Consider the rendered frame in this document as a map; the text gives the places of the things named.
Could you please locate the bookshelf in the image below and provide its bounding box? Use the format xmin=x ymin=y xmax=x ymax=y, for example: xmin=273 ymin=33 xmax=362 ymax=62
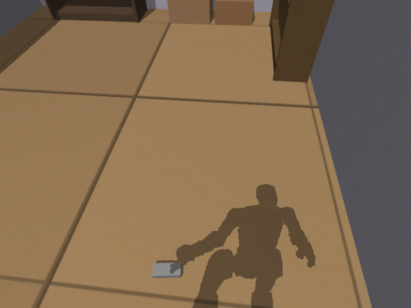
xmin=45 ymin=0 xmax=147 ymax=22
xmin=269 ymin=0 xmax=335 ymax=83

